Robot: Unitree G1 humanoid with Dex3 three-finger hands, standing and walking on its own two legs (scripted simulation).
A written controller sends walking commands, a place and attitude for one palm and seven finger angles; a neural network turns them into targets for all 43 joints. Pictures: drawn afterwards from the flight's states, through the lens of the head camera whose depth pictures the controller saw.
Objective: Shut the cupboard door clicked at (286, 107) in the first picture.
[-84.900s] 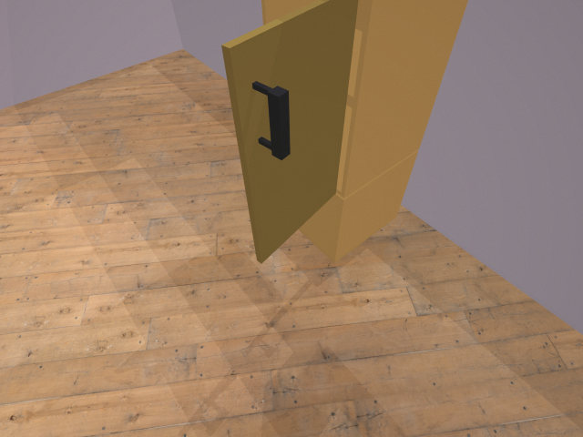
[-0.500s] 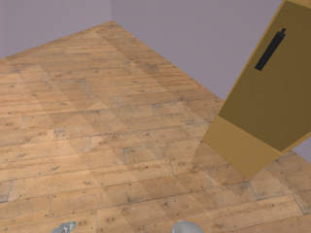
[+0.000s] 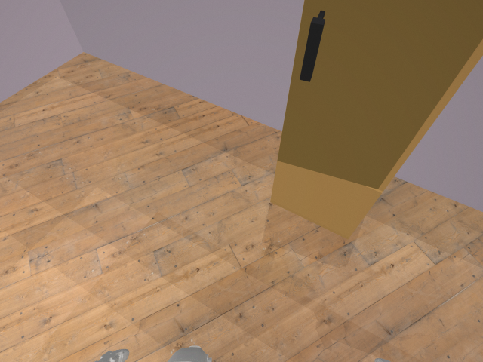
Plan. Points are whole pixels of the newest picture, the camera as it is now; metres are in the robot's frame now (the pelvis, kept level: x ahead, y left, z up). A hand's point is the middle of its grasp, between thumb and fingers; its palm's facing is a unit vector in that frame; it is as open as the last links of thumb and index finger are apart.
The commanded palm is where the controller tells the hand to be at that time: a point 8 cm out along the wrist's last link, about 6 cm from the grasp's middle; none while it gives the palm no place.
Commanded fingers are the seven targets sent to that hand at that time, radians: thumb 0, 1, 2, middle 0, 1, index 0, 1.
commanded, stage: turn to face it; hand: left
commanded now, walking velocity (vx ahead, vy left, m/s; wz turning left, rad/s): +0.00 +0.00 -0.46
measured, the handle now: (313, 46) +0.74 -0.12 +0.11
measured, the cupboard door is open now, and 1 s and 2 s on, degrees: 10 10 10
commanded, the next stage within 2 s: take the last steps up to it in 0.38 s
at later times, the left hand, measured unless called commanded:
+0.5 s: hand (160, 345) +0.16 +0.17 -0.16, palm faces -0.24 -0.94 -0.26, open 7.3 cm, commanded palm none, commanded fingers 0.00 0.90 0.90 -0.20 -0.30 -0.20 -0.30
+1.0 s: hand (201, 299) +0.25 +0.10 -0.16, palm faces -0.37 -0.92 -0.14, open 7.4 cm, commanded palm none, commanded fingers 0.00 0.90 0.90 -0.20 -0.30 -0.20 -0.30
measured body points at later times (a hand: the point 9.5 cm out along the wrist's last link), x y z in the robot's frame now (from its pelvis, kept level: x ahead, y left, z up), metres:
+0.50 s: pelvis +0.02 -0.01 -0.01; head +0.05 -0.04 +0.44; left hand +0.17 +0.22 -0.14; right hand -0.02 -0.27 -0.17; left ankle +0.01 +0.13 -0.70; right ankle -0.03 -0.11 -0.74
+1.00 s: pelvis +0.11 -0.05 +0.01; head +0.15 -0.04 +0.46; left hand +0.27 +0.15 -0.15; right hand -0.03 -0.24 -0.13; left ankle +0.07 +0.10 -0.74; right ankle +0.11 -0.20 -0.68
